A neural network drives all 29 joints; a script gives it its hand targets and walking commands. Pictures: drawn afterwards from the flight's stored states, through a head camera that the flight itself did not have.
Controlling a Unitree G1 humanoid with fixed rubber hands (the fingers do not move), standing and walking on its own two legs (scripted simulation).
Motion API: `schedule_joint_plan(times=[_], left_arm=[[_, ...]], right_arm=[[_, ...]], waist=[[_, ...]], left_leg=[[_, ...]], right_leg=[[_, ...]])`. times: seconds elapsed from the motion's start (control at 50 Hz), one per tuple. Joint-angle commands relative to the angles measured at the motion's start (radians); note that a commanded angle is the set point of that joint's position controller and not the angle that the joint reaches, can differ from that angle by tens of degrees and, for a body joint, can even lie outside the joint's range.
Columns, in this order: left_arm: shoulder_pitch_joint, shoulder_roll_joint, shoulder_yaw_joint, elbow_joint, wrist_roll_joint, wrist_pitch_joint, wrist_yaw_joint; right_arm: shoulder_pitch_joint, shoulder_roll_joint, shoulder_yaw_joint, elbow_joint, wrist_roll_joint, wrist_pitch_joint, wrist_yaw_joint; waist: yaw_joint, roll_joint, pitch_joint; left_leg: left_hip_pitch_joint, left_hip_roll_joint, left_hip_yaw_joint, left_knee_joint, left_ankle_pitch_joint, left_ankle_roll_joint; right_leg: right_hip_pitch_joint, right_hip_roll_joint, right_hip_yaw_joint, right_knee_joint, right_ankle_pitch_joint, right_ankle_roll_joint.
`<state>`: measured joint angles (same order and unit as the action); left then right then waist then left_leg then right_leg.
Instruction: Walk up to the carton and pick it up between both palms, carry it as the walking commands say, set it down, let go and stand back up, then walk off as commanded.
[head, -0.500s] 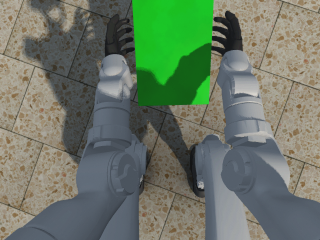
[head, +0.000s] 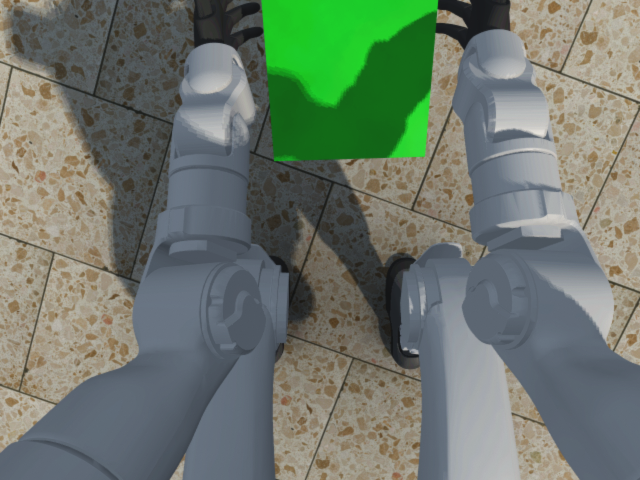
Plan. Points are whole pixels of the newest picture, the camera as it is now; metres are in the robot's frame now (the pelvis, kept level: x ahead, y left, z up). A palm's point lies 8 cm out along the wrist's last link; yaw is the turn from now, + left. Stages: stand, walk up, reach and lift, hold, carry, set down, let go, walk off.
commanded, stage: set down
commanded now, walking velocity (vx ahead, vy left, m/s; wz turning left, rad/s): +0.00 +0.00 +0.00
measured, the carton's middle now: (344, 24) +0.58 +0.00 -0.22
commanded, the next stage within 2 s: none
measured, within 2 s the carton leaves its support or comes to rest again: neither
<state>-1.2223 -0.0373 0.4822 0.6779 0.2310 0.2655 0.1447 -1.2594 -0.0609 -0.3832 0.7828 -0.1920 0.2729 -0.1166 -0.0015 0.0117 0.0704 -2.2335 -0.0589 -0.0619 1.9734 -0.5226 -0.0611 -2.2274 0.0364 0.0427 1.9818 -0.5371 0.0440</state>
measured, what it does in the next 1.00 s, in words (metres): lowers itself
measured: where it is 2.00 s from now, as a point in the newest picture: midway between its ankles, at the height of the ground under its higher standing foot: (337, 329)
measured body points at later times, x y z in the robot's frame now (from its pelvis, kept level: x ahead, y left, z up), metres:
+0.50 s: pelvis +0.01 +0.00 -0.05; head +0.37 -0.01 +0.21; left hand +0.57 +0.13 -0.20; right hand +0.57 -0.13 -0.21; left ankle +0.11 +0.13 -0.39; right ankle +0.11 -0.13 -0.39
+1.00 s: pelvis +0.01 +0.00 -0.05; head +0.38 -0.01 +0.20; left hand +0.57 +0.14 -0.21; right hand +0.57 -0.13 -0.22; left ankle +0.11 +0.13 -0.39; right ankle +0.11 -0.13 -0.39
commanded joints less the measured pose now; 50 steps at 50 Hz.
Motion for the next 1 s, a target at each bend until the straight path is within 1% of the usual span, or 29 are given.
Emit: schedule_joint_plan(times=[0.0, 0.24, 0.32, 0.44, 0.48, 0.54, 0.6, 0.68, 0.84, 0.98], left_arm=[[-0.604, -0.893, -0.518, 0.079, -0.127, -0.018, -0.276], [-0.664, -0.830, -0.526, 0.101, -0.170, -0.042, -0.277], [-0.630, -0.831, -0.488, 0.164, -0.175, -0.045, -0.285], [-0.599, -0.799, -0.426, 0.249, -0.163, -0.045, -0.304], [-0.594, -0.797, -0.418, 0.264, -0.161, -0.043, -0.313], [-0.594, -0.805, -0.417, 0.275, -0.164, -0.042, -0.323], [-0.594, -0.810, -0.416, 0.275, -0.167, -0.043, -0.329], [-0.584, -0.799, -0.409, 0.283, -0.167, -0.045, -0.332], [-0.561, -0.764, -0.377, 0.315, -0.144, -0.040, -0.334], [-0.532, -0.739, -0.356, 0.336, -0.132, -0.039, -0.339]], right_arm=[[-0.605, 0.907, 0.463, -0.007, 0.134, -0.044, 0.278], [-0.679, 0.842, 0.487, 0.009, 0.188, -0.071, 0.272], [-0.712, 0.811, 0.487, 0.008, 0.197, -0.083, 0.268], [-0.709, 0.766, 0.457, 0.053, 0.187, -0.093, 0.264], [-0.688, 0.763, 0.440, 0.074, 0.176, -0.090, 0.265], [-0.672, 0.770, 0.424, 0.085, 0.169, -0.088, 0.268], [-0.661, 0.771, 0.416, 0.094, 0.164, -0.088, 0.273], [-0.643, 0.763, 0.401, 0.114, 0.156, -0.088, 0.276], [-0.609, 0.728, 0.361, 0.151, 0.128, -0.081, 0.288], [-0.554, 0.702, 0.325, 0.187, 0.095, -0.076, 0.296]], waist=[[-0.010, -0.010, -1.139], [-0.004, -0.013, -1.091], [-0.006, -0.033, -1.030], [-0.004, -0.050, -0.917], [-0.010, -0.044, -0.893], [-0.022, -0.026, -0.878], [-0.018, -0.013, -0.846], [-0.023, -0.017, -0.815], [-0.026, -0.018, -0.738], [-0.040, -0.012, -0.678]], left_leg=[[0.611, -0.129, 0.151, -0.125, 0.243, 0.015], [0.594, -0.118, 0.149, -0.029, 0.275, 0.015], [0.560, -0.116, 0.145, 0.000, 0.284, 0.020], [0.487, -0.110, 0.142, 0.034, 0.260, 0.024], [0.471, -0.108, 0.141, 0.041, 0.252, 0.025], [0.469, -0.107, 0.142, 0.051, 0.253, 0.025], [0.453, -0.109, 0.141, 0.055, 0.260, 0.024], [0.448, -0.110, 0.138, 0.059, 0.260, 0.026], [0.428, -0.109, 0.133, 0.055, 0.218, 0.029], [0.403, -0.110, 0.133, 0.053, 0.198, 0.028]], right_leg=[[0.590, 0.125, -0.140, -0.141, 0.263, -0.003], [0.570, 0.118, -0.141, -0.050, 0.290, -0.003], [0.551, 0.116, -0.143, -0.026, 0.293, -0.003], [0.526, 0.110, -0.139, 0.006, 0.277, -0.006], [0.523, 0.110, -0.137, 0.012, 0.275, -0.009], [0.512, 0.110, -0.136, 0.020, 0.278, -0.015], [0.503, 0.112, -0.135, 0.028, 0.286, -0.021], [0.488, 0.111, -0.137, 0.034, 0.283, -0.022], [0.446, 0.106, -0.135, 0.033, 0.236, -0.027], [0.428, 0.102, -0.131, 0.031, 0.224, -0.034]])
